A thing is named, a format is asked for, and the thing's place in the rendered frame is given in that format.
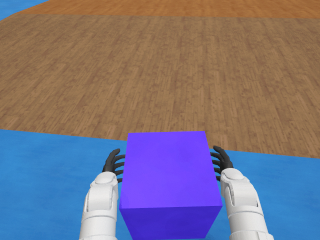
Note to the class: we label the robot left forearm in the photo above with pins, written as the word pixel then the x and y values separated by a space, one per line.
pixel 99 214

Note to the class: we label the robot right forearm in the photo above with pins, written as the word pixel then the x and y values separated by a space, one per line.
pixel 244 211

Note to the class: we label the carton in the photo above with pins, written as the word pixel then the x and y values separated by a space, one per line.
pixel 169 188

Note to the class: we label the left robot hand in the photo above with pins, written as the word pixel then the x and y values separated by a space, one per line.
pixel 110 164

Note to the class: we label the right robot hand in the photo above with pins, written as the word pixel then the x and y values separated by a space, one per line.
pixel 224 162

